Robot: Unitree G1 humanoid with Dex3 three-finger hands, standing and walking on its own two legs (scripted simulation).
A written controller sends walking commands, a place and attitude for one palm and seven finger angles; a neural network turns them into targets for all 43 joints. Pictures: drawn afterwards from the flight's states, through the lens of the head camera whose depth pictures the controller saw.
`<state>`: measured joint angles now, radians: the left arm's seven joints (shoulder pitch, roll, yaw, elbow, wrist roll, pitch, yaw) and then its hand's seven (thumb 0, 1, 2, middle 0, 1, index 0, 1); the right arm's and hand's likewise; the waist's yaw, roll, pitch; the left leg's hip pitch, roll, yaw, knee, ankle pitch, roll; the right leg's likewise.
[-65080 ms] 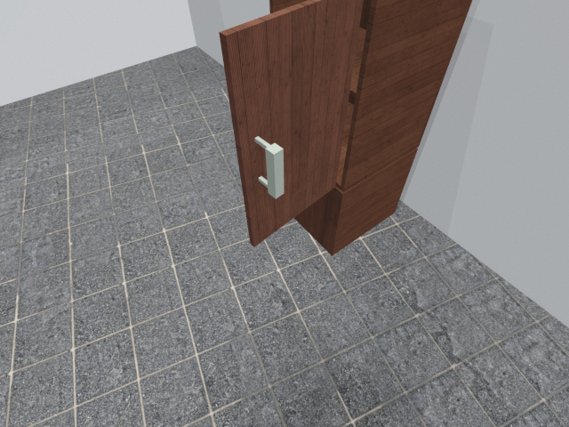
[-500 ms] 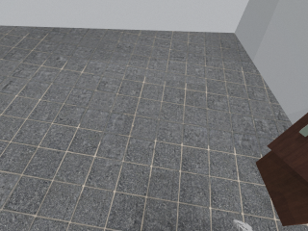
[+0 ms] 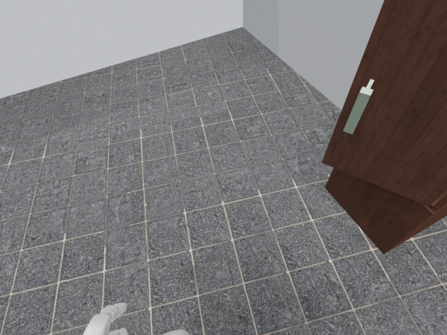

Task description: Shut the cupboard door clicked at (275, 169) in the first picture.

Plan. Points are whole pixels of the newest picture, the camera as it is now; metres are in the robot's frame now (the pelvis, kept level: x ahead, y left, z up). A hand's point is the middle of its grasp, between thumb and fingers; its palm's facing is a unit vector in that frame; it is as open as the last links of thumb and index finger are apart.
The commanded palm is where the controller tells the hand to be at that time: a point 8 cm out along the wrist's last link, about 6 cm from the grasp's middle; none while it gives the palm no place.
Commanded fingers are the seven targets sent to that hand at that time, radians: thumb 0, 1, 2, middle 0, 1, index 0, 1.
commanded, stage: turn to face it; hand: left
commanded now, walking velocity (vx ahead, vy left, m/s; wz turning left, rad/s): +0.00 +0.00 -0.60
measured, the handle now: (359, 106) +0.66 -0.34 -0.03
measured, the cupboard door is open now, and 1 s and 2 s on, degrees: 31 31 31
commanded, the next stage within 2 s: take the last steps up to it in 0.76 s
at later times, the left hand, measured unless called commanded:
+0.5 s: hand (122, 334) +0.15 +0.23 -0.17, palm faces -0.21 -0.96 -0.20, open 7.4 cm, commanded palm none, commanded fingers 0.00 0.90 0.90 -0.20 -0.30 -0.20 -0.30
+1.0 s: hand (178, 295) +0.21 +0.12 -0.13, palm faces -0.45 -0.86 -0.24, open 7.4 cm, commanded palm none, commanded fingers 0.00 0.90 0.90 -0.20 -0.30 -0.20 -0.30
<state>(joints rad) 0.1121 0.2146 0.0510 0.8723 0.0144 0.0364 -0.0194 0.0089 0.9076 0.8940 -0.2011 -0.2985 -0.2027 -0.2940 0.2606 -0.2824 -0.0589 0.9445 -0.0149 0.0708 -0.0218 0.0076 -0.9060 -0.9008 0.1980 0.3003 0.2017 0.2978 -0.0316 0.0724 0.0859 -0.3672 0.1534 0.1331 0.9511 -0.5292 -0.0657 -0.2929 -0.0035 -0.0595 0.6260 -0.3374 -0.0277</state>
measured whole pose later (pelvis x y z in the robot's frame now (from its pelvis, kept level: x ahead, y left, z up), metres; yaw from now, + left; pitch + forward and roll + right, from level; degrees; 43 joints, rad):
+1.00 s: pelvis +0.04 +0.00 +0.01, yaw -27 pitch +1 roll +0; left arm 0.17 0.16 0.03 0.93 0.02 0.03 0.00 0.01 0.90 0.89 -0.20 -0.30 -0.21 -0.29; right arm 0.29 -0.26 -0.05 1.00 -0.03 0.07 -0.01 0.01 -0.91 -0.90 0.20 0.30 0.20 0.30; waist -0.04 0.06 0.03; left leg -0.45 0.09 0.07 1.08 -0.45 -0.06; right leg -0.20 0.00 -0.03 0.48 -0.29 -0.03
